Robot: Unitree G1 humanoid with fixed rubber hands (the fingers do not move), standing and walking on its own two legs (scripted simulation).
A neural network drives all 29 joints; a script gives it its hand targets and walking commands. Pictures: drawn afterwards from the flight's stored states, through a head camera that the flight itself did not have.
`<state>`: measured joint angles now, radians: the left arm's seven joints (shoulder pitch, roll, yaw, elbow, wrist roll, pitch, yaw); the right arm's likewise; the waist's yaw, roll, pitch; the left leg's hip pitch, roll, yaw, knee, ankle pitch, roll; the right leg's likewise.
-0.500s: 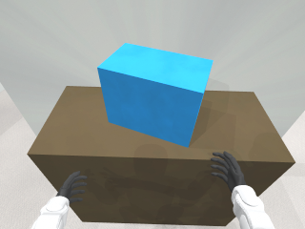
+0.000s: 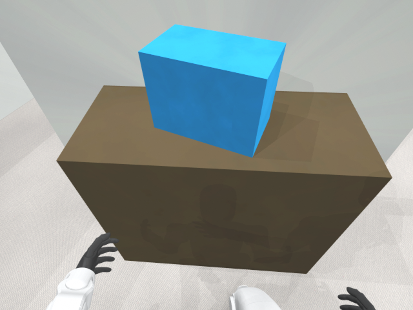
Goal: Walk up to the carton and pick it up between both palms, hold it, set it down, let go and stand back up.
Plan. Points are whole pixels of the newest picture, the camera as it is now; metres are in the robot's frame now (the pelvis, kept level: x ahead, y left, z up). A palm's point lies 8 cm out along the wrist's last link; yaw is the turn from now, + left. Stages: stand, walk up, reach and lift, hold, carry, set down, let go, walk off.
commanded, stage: stand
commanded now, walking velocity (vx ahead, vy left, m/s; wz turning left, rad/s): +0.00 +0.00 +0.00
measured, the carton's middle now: (213, 89) +0.63 -0.04 +0.09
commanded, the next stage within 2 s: none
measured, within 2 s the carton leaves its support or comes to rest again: neither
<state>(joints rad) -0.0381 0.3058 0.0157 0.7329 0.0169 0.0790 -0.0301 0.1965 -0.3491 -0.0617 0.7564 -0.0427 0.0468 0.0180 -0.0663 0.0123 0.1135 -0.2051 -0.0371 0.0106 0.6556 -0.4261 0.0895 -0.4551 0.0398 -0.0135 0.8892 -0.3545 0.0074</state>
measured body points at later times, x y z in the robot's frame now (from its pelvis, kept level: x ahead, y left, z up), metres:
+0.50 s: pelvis +0.03 -0.01 +0.01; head +0.06 -0.04 +0.45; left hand +0.15 +0.28 -0.09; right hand +0.11 -0.33 -0.12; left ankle +0.02 +0.13 -0.73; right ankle +0.00 -0.11 -0.72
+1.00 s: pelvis +0.03 +0.00 +0.01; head +0.06 -0.02 +0.46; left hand +0.18 +0.29 -0.08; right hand +0.13 -0.32 -0.11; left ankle +0.02 +0.13 -0.72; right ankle +0.00 -0.11 -0.72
